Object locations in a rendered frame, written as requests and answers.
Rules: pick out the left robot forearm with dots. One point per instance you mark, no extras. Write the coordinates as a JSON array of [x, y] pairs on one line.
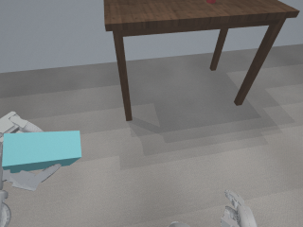
[[5, 213]]

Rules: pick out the table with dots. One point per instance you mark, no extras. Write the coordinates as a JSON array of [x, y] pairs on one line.
[[128, 18]]

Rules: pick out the left robot hand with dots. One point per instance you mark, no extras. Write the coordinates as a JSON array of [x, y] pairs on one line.
[[13, 123]]

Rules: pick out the right robot hand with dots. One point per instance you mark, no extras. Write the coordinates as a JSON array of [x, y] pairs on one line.
[[241, 217]]

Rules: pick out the sponge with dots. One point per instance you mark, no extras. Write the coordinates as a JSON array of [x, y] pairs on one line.
[[30, 151]]

